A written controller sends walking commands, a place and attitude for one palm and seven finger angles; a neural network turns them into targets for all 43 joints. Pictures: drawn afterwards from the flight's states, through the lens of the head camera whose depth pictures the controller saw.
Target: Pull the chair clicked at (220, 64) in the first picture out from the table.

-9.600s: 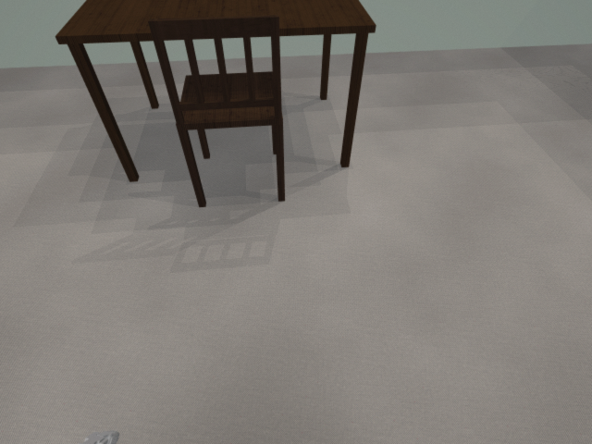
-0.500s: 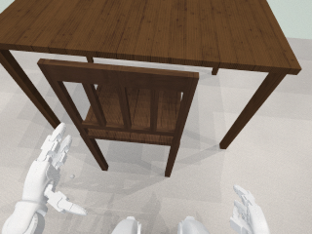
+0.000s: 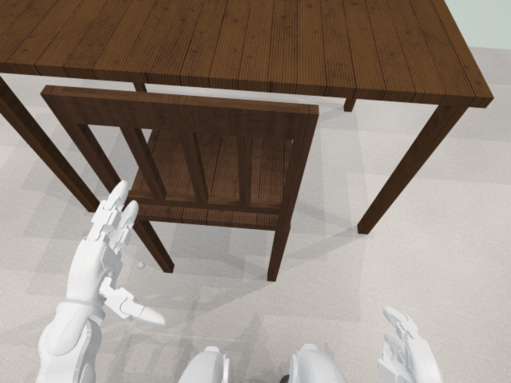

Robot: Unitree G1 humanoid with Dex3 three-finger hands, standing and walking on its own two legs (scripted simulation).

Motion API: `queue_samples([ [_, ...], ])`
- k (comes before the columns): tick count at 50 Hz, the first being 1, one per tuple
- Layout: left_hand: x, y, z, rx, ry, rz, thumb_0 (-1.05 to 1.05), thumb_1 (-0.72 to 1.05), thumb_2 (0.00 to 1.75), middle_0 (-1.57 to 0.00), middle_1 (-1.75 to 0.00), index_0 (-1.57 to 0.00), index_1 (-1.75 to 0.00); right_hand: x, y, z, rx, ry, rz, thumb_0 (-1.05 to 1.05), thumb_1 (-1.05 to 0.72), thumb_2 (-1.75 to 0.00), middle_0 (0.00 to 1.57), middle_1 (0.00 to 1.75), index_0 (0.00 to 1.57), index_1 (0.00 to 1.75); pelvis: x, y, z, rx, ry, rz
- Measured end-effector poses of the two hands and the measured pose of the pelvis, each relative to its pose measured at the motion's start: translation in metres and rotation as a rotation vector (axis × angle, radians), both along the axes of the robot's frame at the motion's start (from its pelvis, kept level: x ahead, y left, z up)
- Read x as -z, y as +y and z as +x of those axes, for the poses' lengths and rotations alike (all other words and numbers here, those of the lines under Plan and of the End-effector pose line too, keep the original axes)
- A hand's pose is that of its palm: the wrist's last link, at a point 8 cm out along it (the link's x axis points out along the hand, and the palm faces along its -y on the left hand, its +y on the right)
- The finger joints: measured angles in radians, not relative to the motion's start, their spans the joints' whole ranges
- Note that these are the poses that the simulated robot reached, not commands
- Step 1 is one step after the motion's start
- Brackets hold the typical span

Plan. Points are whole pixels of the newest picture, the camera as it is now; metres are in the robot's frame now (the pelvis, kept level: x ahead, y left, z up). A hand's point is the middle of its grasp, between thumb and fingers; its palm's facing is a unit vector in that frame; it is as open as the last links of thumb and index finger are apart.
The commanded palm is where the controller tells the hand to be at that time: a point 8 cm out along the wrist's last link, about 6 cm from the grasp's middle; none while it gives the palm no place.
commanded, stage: aim the fingers beside a spindle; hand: left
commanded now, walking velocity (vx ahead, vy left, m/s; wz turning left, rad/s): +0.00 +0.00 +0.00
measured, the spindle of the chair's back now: (195, 169) +0.49 +0.14 -0.03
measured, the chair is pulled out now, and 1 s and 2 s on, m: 0.00 0.00 0.00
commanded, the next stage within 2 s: push the fingers through the gap in 1.56 s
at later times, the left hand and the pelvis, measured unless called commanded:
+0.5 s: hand (167, 246) +0.32 +0.15 +0.01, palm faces -0.07 -1.00 -0.03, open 16.9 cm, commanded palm +0.30 +0.21 +0.01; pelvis +0.00 +0.00 -0.01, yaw +0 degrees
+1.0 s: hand (190, 230) +0.35 +0.12 -0.01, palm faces -0.08 -1.00 -0.02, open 16.9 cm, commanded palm +0.33 +0.18 -0.01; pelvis -0.01 +0.00 -0.03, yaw -1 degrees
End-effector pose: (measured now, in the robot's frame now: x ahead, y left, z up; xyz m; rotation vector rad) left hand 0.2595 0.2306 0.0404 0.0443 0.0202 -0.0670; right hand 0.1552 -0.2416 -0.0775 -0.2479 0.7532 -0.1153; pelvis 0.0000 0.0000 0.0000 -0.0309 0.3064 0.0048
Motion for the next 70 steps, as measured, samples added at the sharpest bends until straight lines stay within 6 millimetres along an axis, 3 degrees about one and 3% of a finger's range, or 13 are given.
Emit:
queue_samples([
  [13,0.013,-0.010,0.014,-0.005,-0.003,-0.008,-0.01,-0.50,0.30,-0.06,-0.08,-0.06,-0.08,0.012,-0.005,-0.005,0.008,0.043,0.001,0.01,-0.91,-0.90,0.21,0.30,0.20,0.30,0.006,-0.003,-0.001,0.003,0.019,0.005],
  [25,0.027,-0.024,0.039,-0.002,-0.005,-0.016,-0.01,-0.50,0.30,-0.07,-0.08,-0.06,-0.08,0.024,-0.005,-0.006,0.007,0.077,0.001,0.01,-0.91,-0.90,0.21,0.30,0.20,0.30,0.014,-0.002,-0.004,0.006,0.045,0.008],
  [50,0.046,-0.051,0.076,0.009,-0.027,-0.027,-0.01,-0.50,0.30,-0.06,-0.08,-0.06,-0.08,0.048,-0.002,-0.031,0.038,0.210,0.012,0.01,-0.91,-0.90,0.21,0.30,0.20,0.30,0.027,0.004,-0.007,0.014,0.087,0.006],
  [59,0.046,-0.045,0.074,-0.006,-0.027,-0.020,-0.01,-0.50,0.30,-0.06,-0.08,-0.06,-0.08,0.050,0.000,-0.038,0.052,0.232,0.021,0.01,-0.91,-0.90,0.21,0.30,0.20,0.30,0.027,0.006,-0.008,0.017,0.087,0.006],
  [70,0.048,-0.053,0.076,0.007,-0.023,-0.024,-0.01,-0.50,0.30,-0.06,-0.08,-0.06,-0.08,0.049,0.000,-0.035,0.043,0.229,0.014,0.01,-0.91,-0.90,0.21,0.30,0.20,0.30,0.027,0.007,-0.009,0.013,0.084,0.005],
])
